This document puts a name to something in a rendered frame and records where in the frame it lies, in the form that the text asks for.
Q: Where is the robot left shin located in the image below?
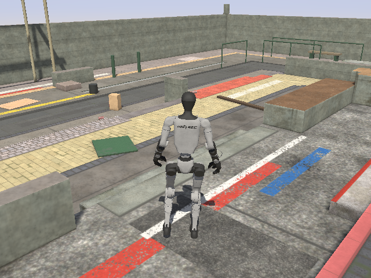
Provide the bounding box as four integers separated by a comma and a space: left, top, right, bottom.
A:
164, 188, 173, 227

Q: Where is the left robot forearm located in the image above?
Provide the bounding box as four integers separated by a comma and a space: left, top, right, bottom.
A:
154, 139, 165, 158

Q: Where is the left robot hand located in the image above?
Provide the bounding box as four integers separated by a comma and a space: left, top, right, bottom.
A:
153, 156, 166, 167

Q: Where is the right robot forearm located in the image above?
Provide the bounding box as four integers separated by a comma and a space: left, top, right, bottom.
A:
209, 141, 220, 164

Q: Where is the right robot hand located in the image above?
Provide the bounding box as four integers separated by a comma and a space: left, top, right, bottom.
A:
208, 161, 221, 174

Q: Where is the right robot upper arm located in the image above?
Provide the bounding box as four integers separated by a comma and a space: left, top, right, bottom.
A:
199, 118, 214, 150

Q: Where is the robot left thigh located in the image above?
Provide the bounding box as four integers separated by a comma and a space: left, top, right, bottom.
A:
165, 161, 177, 197

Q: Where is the left robot upper arm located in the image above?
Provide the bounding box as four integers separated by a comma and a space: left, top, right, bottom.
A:
159, 116, 176, 147

